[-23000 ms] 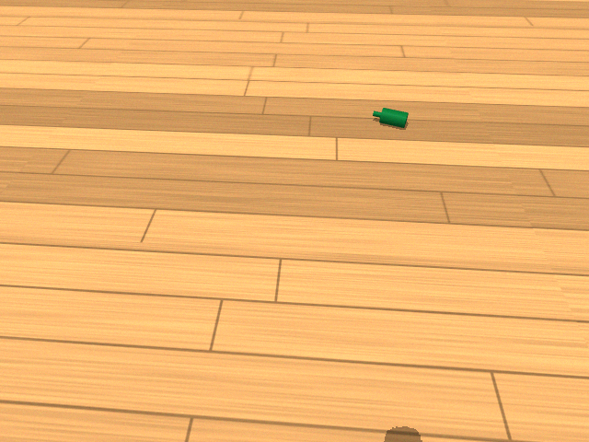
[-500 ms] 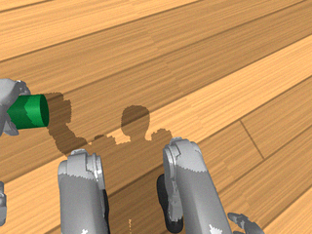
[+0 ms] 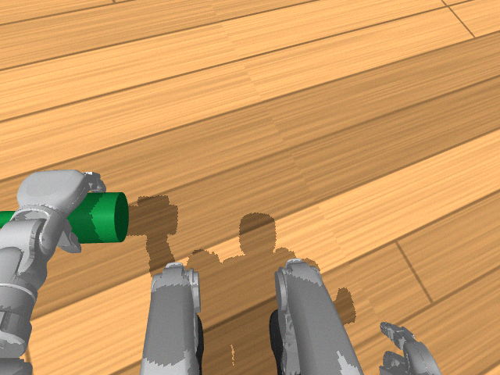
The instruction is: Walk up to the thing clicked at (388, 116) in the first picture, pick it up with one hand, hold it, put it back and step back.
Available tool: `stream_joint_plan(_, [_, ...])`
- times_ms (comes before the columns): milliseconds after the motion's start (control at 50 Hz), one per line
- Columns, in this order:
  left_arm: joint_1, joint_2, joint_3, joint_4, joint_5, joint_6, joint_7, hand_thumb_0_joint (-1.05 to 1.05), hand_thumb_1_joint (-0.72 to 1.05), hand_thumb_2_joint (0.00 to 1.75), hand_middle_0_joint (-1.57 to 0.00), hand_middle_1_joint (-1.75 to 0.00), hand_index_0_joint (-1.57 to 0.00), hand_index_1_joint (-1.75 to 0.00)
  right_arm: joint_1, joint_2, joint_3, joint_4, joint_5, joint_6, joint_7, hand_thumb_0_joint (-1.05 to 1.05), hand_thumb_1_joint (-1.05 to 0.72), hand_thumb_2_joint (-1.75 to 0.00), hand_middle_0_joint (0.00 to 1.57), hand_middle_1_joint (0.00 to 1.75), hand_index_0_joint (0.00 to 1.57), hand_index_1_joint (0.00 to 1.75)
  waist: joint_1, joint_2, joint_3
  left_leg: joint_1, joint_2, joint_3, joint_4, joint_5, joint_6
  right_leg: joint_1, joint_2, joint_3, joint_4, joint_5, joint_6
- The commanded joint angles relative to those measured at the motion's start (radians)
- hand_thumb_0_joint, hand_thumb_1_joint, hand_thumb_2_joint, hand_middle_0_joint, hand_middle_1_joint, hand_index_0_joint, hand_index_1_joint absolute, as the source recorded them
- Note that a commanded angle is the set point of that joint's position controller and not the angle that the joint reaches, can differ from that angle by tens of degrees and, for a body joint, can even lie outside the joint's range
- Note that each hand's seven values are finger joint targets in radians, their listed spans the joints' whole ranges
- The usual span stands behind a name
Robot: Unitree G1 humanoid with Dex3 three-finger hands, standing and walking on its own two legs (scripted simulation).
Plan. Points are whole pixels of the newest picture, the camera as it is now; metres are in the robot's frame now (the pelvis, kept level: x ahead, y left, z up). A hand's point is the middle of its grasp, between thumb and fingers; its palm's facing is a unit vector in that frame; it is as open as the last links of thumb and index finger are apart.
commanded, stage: lift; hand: left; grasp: from above
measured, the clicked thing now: (63, 218) +0.39 +0.31 -0.13
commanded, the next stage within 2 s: hold in 0.92 s
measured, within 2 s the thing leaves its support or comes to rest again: neither
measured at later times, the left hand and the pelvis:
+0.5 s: hand (17, 192) +0.35 +0.26 +0.09, palm faces -0.48 -0.08 -0.87, open 10.8 cm; pelvis +0.04 +0.00 +0.17, yaw +3 degrees
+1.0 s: hand (1, 137) +0.37 +0.24 +0.16, palm faces -0.47 -0.09 -0.88, open 10.9 cm; pelvis +0.07 +0.00 +0.24, yaw +3 degrees
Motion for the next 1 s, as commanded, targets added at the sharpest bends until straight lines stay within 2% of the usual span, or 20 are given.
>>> stream_joint_plan(0, [-0.254,0.259,0.113,-0.278,-0.033,0.016,0.061,0.0,0.88,0.77,-1.24,-0.51,-1.22,-0.53,0.113,-0.182,-0.076,-0.061,0.005,-0.023,-0.036,0.0,-0.9,-0.9,0.2,0.3,0.2,0.3,0.005,0.195,-0.581,0.658,-0.007,0.004,-0.412,0.063,0.012,0.344,0.027,-0.025,-0.33,0.125,-0.058])
stream_joint_plan(60, [-0.225,0.224,0.09,-0.294,-0.025,0.028,0.068,0.0,0.88,0.78,-1.24,-0.53,-1.22,-0.54,0.105,-0.171,-0.073,-0.059,0.013,-0.029,-0.049,0.0,-0.9,-0.9,0.2,0.3,0.2,0.3,0.004,0.179,-0.55,0.737,-0.007,0.005,-0.486,0.067,0.01,0.428,0.027,-0.017,-0.407,0.131,-0.058])
stream_joint_plan(80, [-0.225,0.254,0.108,-0.291,-0.021,0.032,0.073,0.0,0.89,0.79,-1.25,-0.52,-1.23,-0.54,0.103,-0.17,-0.07,-0.054,0.015,-0.031,-0.054,0.0,-0.9,-0.9,0.2,0.3,0.2,0.3,0.008,0.167,-0.548,0.758,-0.011,0.013,-0.499,0.088,0.011,0.46,0.027,-0.012,-0.435,0.138,-0.059])
stream_joint_plan(100, [-0.216,0.245,0.107,-0.288,-0.022,0.034,0.074,0.0,0.89,0.8,-1.24,-0.55,-1.22,-0.56,0.102,-0.166,-0.069,-0.051,0.017,-0.032,-0.058,0.0,-0.9,-0.9,0.2,0.3,0.2,0.3,0.006,0.16,-0.544,0.778,-0.013,0.018,-0.518,0.104,0.011,0.499,0.027,-0.006,-0.463,0.151,-0.058])
stream_joint_plan(140, [-0.23,0.206,0.07,-0.272,-0.022,0.037,0.074,0.0,0.9,0.84,-1.26,-0.55,-1.24,-0.58,0.103,-0.153,-0.063,-0.046,0.019,-0.037,-0.067,0.0,-0.9,-0.9,0.2,0.3,0.2,0.3,-0.006,0.14,-0.478,0.8,-0.015,0.029,-0.568,0.093,0.011,0.548,0.027,0.004,-0.531,0.144,-0.057])
stream_joint_plan(180, [-0.207,0.184,0.063,-0.222,-0.025,0.041,0.078,0.0,0.89,0.82,-1.24,-0.56,-1.22,-0.58,0.103,-0.153,-0.061,-0.036,0.025,-0.046,-0.072,0.0,-0.9,-0.9,0.2,0.3,0.2,0.3,-0.002,0.128,-0.419,0.83,-0.011,0.02,-0.634,0.068,0.008,0.588,0.029,0.005,-0.576,0.126,-0.057])
stream_joint_plan(260, [-0.172,0.12,0.025,-0.164,-0.016,0.041,0.082,0.0,0.88,0.81,-1.23,-0.56,-1.21,-0.57,0.097,-0.153,-0.066,-0.027,0.028,-0.065,-0.079,0.0,-0.9,-0.9,0.2,0.3,0.2,0.3,0.008,0.135,-0.368,0.933,-0.005,0.002,-0.744,0.071,-0.004,0.654,0.031,0.006,-0.648,0.139,-0.06])
stream_joint_plan(280, [-0.176,0.1,0.007,-0.145,-0.011,0.044,0.083,0.0,0.87,0.79,-1.22,-0.55,-1.21,-0.57,0.106,-0.146,-0.064,-0.021,0.03,-0.068,-0.079,0.0,-0.9,-0.9,0.2,0.3,0.2,0.3,0.004,0.113,-0.349,0.947,-0.009,0.017,-0.749,0.112,-0.004,0.677,0.029,0.011,-0.68,0.166,-0.062])
stream_joint_plan(360, [-0.166,0.078,-0.003,-0.118,-0.01,0.042,0.094,0.0,0.86,0.83,-1.22,-0.57,-1.2,-0.6,0.119,-0.139,-0.068,-0.022,0.033,-0.08,-0.081,0.0,-0.9,-0.9,0.2,0.3,0.2,0.3,0.015,0.086,-0.324,1.013,-0.016,0.032,-0.822,0.165,-0.004,0.783,0.031,0.021,-0.776,0.206,-0.062])
stream_joint_plan(400, [-0.196,0.053,-0.027,-0.108,-0.004,0.04,0.103,0.0,0.86,0.83,-1.21,-0.59,-1.19,-0.6,0.121,-0.136,-0.065,-0.02,0.032,-0.087,-0.08,0.0,-0.9,-0.9,0.2,0.3,0.2,0.3,0.002,0.092,-0.297,1.035,-0.02,0.04,-0.856,0.155,-0.004,0.814,0.032,0.026,-0.814,0.201,-0.06])
stream_joint_plan(500, [-0.226,0.067,-0.014,-0.104,0.016,0.047,0.145,0.0,0.84,0.87,-1.2,-0.61,-1.18,-0.63,0.131,-0.142,-0.071,-0.016,0.026,-0.096,-0.075,0.0,-0.9,-0.9,0.2,0.3,0.2,0.3,0.026,0.092,-0.298,1.146,-0.025,0.053,-0.939,0.213,-0.009,0.913,0.031,0.029,-0.896,0.243,-0.059])
stream_joint_plan(520, [-0.222,0.05,-0.031,-0.097,0.018,0.053,0.15,0.0,0.83,0.87,-1.2,-0.59,-1.18,-0.62,0.134,-0.139,-0.069,-0.01,0.026,-0.095,-0.074,0.0,-0.9,-0.9,0.2,0.3,0.2,0.3,0.021,0.088,-0.295,1.166,-0.027,0.06,-0.946,0.241,-0.009,0.926,0.028,0.033,-0.913,0.268,-0.059])
stream_joint_plan(600, [-0.217,0.053,-0.02,-0.085,0.024,0.078,0.165,0.0,0.8,0.91,-1.19,-0.61,-1.16,-0.64,0.145,-0.144,-0.074,0.001,0.022,-0.09,-0.069,0.0,-0.9,-0.9,0.2,0.3,0.2,0.3,0.03,0.075,-0.305,1.252,-0.029,0.063,-0.993,0.337,-0.012,1.013,0.024,0.037,-0.968,0.355,-0.053])
stream_joint_plan(640, [-0.232,0.045,-0.03,-0.09,0.017,0.088,0.167,0.0,0.81,0.93,-1.19,-0.61,-1.16,-0.64,0.14,-0.144,-0.075,-0.006,0.023,-0.088,-0.067,0.0,-0.9,-0.9,0.2,0.3,0.2,0.3,0.028,0.077,-0.28,1.275,-0.031,0.066,-1.028,0.329,-0.013,1.041,0.023,0.038,-1.002,0.346,-0.052])
stream_joint_plan(700, [-0.193,0.006,-0.051,-0.065,0.009,0.104,0.161,0.0,0.8,0.92,-1.19,-0.6,-1.16,-0.63,0.135,-0.138,-0.076,-0.006,0.023,-0.084,-0.064,0.0,-0.9,-0.9,0.2,0.3,0.2,0.3,0.037,0.064,-0.255,1.304,-0.032,0.067,-1.069,0.342,-0.015,1.079,0.021,0.044,-1.04,0.359,-0.053])
stream_joint_plan(780, [-0.16,0.0,-0.055,-0.07,0.001,0.109,0.14,0.0,0.78,0.91,-1.18,-0.59,-1.15,-0.62,0.136,-0.137,-0.081,-0.01,0.023,-0.078,-0.067,0.0,-0.9,-0.9,0.2,0.3,0.2,0.3,0.038,0.033,-0.245,1.352,-0.035,0.073,-1.099,0.421,-0.011,1.151,0.018,0.05,-1.088,0.433,-0.046])
stream_joint_plan(820, [-0.184,-0.024,-0.072,-0.077,-0.007,0.111,0.133,0.0,0.77,0.9,-1.17,-0.6,-1.14,-0.63,0.137,-0.136,-0.082,-0.008,0.022,-0.077,-0.067,0.0,-0.9,-0.9,0.2,0.3,0.2,0.3,0.026,0.044,-0.239,1.389,-0.034,0.075,-1.121,0.441,-0.015,1.16,0.017,0.049,-1.106,0.448,-0.047])
stream_joint_plan(860, [-0.19,0.002,-0.051,-0.087,-0.007,0.11,0.132,0.0,0.78,0.9,-1.17,-0.6,-1.14,-0.63,0.138,-0.14,-0.084,-0.009,0.022,-0.074,-0.069,0.0,-0.89,-0.9,0.2,0.3,0.2,0.3,0.034,0.041,-0.235,1.407,-0.033,0.073,-1.142,0.456,-0.015,1.181,0.017,0.05,-1.124,0.457,-0.047])
stream_joint_plan(920, [-0.172,-0.02,-0.071,-0.084,-0.006,0.1,0.122,0.0,0.77,0.92,-1.17,-0.59,-1.14,-0.62,0.128,-0.137,-0.083,-0.015,0.024,-0.071,-0.068,0.0,-0.89,-0.9,0.2,0.3,0.2,0.3,0.032,0.027,-0.211,1.429,-0.037,0.078,-1.169,0.459,-0.014,1.21,0.015,0.049,-1.149,0.463,-0.046])
stream_joint_plan(980, [-0.182,-0.005,-0.057,-0.106,0.005,0.096,0.125,0.0,0.78,0.93,-1.18,-0.6,-1.15,-0.64,0.12,-0.139,-0.087,-0.02,0.024,-0.067,-0.069,0.0,-0.89,-0.9,0.2,0.3,0.2,0.3,0.042,0.027,-0.213,1.456,-0.039,0.081,-1.191,0.474,-0.015,1.238,0.014,0.05,-1.169,0.471,-0.047])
